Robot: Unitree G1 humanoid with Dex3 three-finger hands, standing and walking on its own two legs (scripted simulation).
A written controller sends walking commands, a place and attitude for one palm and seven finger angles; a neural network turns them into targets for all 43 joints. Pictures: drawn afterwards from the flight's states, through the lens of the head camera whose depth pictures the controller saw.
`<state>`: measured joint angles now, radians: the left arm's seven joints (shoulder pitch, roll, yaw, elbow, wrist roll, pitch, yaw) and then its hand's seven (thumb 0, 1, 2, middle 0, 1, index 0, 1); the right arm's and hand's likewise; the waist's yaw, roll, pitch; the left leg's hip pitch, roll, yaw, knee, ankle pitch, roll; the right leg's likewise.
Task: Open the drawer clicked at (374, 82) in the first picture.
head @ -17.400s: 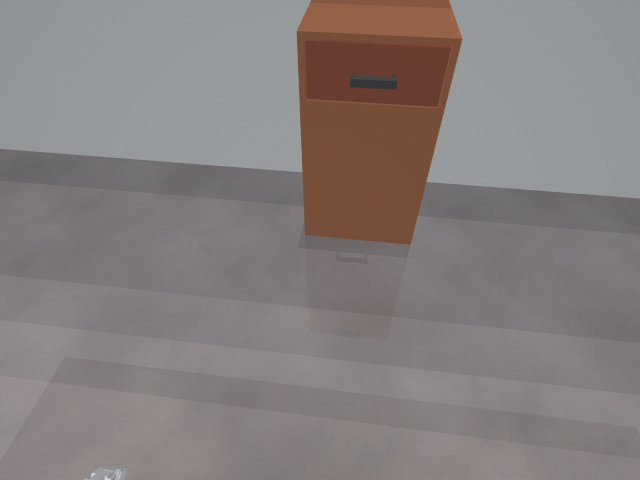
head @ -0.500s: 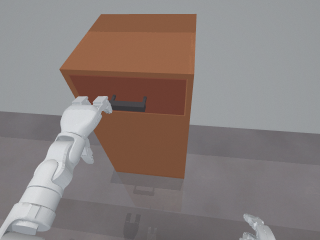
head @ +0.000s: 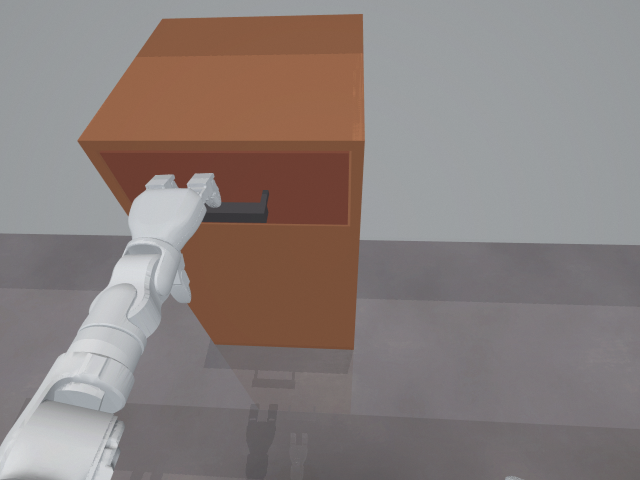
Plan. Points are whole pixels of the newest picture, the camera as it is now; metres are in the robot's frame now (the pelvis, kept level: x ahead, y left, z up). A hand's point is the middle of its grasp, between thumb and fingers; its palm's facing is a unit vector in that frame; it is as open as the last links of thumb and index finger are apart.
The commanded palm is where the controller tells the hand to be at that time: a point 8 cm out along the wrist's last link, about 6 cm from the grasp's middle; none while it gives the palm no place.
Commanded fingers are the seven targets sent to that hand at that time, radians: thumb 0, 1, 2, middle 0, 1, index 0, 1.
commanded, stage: move the hooked fingers above the handle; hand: left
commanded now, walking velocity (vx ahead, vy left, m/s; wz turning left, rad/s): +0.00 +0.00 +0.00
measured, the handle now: (230, 203) +0.56 +0.19 -0.03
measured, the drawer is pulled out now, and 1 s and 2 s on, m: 0.00 0.00 0.00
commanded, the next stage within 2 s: lower the fingers behind the handle in 1.48 s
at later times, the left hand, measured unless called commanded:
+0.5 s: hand (201, 217) +0.47 +0.20 +0.04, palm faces -0.06 -0.02 -1.00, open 13.8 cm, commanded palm +0.46 +0.20 +0.09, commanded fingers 0.00 -0.50 0.30 -0.30 -1.20 -0.30 -1.20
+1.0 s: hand (213, 206) +0.50 +0.19 +0.03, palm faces -0.08 -0.03 -1.00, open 13.7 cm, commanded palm +0.48 +0.20 +0.09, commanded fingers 0.00 -0.50 0.30 -0.30 -1.20 -0.30 -1.20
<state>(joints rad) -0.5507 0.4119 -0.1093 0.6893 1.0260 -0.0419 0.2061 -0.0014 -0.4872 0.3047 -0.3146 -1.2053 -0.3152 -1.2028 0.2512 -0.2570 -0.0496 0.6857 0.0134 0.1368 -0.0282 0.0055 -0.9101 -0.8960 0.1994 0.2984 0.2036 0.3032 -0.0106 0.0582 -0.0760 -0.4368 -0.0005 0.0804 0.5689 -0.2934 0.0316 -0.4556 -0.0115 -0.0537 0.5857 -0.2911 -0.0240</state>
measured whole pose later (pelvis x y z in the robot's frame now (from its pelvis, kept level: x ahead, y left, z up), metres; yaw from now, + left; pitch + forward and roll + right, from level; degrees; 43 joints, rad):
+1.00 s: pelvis +0.01 +0.01 -0.01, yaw -2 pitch +18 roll -1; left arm -0.84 0.46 -0.04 1.07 1.08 -0.05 0.27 0.00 -0.48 0.31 -0.32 -1.21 -0.32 -1.22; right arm 0.39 -0.25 -0.05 0.72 -0.02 0.13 -0.02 0.00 -0.91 -0.90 0.20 0.30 0.21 0.30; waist -0.12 0.06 -0.13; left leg -0.64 0.02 0.10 0.68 -0.35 0.04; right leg -0.65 0.01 -0.04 0.65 -0.31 -0.01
